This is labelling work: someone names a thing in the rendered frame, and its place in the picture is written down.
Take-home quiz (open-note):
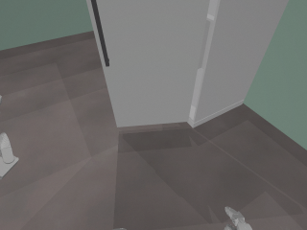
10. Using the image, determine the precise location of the handle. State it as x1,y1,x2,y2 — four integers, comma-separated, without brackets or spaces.
91,0,109,67

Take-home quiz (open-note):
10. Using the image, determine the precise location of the robot left hand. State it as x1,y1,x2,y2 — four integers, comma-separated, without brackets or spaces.
0,96,19,180

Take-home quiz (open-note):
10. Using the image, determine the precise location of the fridge door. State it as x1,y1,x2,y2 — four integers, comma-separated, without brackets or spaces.
86,0,210,127

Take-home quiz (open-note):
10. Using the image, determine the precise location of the robot right hand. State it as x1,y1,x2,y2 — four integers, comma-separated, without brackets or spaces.
224,206,252,230

